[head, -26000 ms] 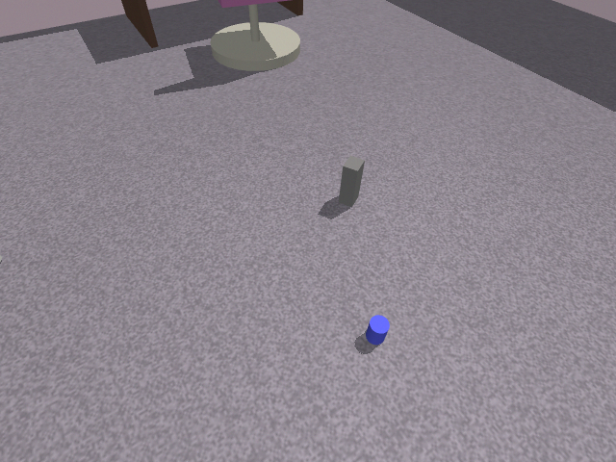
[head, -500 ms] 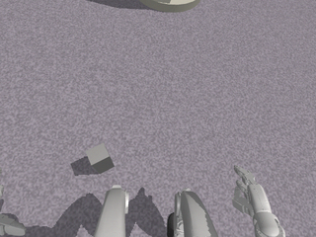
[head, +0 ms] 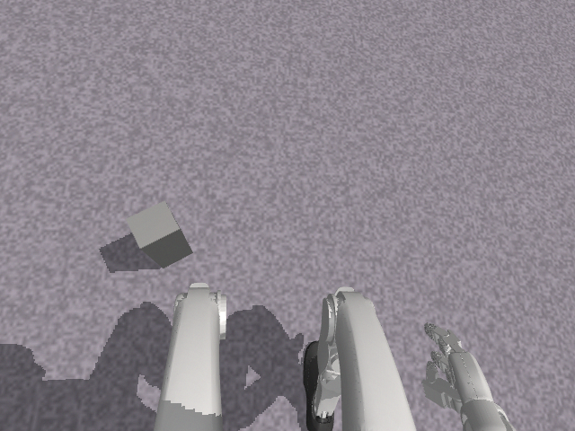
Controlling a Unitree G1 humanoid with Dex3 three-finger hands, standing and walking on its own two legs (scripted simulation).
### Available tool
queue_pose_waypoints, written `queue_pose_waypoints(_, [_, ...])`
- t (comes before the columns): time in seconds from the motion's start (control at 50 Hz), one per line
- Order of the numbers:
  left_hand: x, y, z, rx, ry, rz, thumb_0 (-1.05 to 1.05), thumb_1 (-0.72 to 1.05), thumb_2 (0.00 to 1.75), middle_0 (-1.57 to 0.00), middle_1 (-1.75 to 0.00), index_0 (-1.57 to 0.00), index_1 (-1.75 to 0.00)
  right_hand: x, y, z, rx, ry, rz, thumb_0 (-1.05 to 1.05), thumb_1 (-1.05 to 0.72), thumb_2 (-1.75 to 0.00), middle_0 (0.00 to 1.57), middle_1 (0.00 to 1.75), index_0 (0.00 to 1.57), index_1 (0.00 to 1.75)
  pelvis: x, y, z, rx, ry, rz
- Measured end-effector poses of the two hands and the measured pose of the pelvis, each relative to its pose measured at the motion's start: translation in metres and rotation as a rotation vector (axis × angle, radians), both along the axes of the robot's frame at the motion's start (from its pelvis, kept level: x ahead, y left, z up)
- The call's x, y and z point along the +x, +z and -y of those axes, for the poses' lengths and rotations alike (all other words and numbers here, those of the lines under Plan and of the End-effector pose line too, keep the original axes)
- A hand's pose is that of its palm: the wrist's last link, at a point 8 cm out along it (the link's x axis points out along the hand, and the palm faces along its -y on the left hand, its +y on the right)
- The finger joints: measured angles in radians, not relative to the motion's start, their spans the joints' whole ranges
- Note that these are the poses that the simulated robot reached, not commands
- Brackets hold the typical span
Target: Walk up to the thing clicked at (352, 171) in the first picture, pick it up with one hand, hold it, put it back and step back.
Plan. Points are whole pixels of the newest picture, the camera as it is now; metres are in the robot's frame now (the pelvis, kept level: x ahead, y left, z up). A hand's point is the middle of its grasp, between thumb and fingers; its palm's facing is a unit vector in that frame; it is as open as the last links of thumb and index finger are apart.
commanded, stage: go down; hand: left
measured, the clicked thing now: (163, 238) +0.43 +0.25 -0.39
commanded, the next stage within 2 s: approach in 1.48 s
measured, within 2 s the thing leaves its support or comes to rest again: neither
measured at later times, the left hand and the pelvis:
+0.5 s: hand out of the picture +0.30 +0.43 -0.07, palm faces +0.29 -0.95 -0.15, open 17.7 cm; pelvis -0.01 +0.00 -0.05, yaw -1 degrees
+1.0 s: hand out of the picture +0.31 +0.44 -0.08, palm faces +0.28 -0.95 -0.13, open 17.6 cm; pelvis -0.01 +0.00 -0.08, yaw -2 degrees
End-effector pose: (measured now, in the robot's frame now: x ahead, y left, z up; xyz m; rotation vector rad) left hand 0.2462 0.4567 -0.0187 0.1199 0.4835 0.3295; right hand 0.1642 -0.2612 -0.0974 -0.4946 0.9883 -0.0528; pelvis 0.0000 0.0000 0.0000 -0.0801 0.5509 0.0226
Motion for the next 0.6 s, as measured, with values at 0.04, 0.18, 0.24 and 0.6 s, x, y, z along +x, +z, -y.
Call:
queue_pose_waypoints(0.04, [0.004,-0.005,-0.002,-0.002,-0.017,0.013,-0.02,-0.60,0.01,-0.07,-0.05,-0.08,-0.03,-0.002,-0.004,0.002,-0.012,0.007,0.002,0.01,-0.88,-0.89,0.21,0.30,0.21,0.30,-0.003,-0.007,-0.001,-0.004,-0.001,0.000])
queue_pose_waypoints(0.18, [0.021,-0.019,-0.003,-0.013,-0.051,0.059,-0.02,-0.60,0.02,-0.06,-0.05,-0.08,-0.03,-0.004,-0.015,0.006,-0.039,0.006,0.009,0.01,-0.88,-0.89,0.21,0.30,0.21,0.30,-0.005,-0.023,-0.003,-0.017,-0.008,-0.009])
queue_pose_waypoints(0.24, [0.024,-0.022,-0.005,-0.017,-0.041,0.071,-0.02,-0.60,0.03,-0.06,-0.05,-0.08,-0.04,-0.003,-0.018,0.006,-0.040,0.003,0.009,0.01,-0.88,-0.89,0.21,0.30,0.21,0.30,-0.004,-0.027,-0.003,-0.018,-0.010,-0.014])
queue_pose_waypoints(0.6, [0.025,-0.039,-0.017,-0.009,-0.032,0.143,-0.02,-0.59,0.04,-0.06,-0.06,-0.07,-0.05,0.004,-0.060,0.006,-0.039,0.069,-0.002,0.01,-0.89,-0.90,0.21,0.30,0.21,0.30,-0.011,-0.063,0.001,-0.013,-0.015,-0.007])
